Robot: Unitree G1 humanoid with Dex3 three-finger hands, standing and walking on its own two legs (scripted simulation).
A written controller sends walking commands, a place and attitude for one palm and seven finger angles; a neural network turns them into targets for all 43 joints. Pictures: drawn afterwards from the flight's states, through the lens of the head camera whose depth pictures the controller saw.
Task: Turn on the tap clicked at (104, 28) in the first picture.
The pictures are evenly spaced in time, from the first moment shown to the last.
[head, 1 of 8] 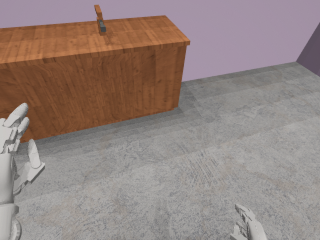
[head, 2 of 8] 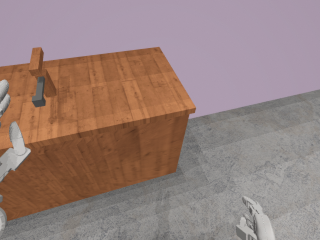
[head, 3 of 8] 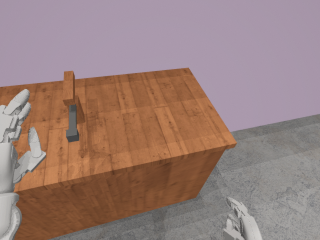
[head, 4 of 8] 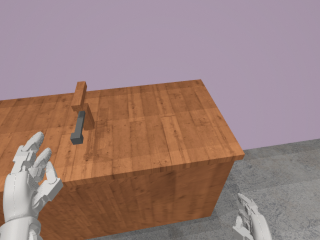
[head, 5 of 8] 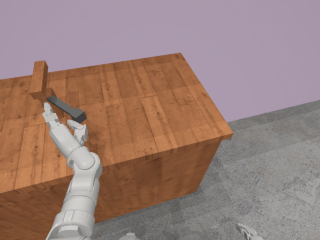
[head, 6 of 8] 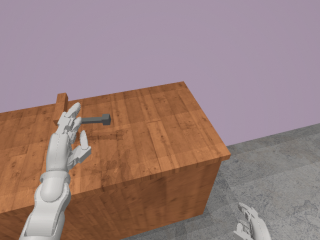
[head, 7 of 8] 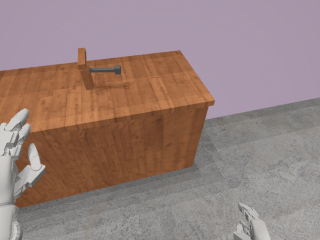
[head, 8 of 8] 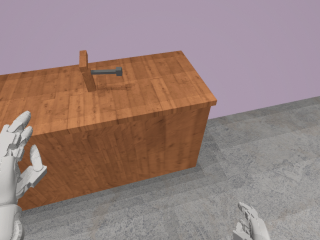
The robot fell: no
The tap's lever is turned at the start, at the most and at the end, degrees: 0 78 78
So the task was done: yes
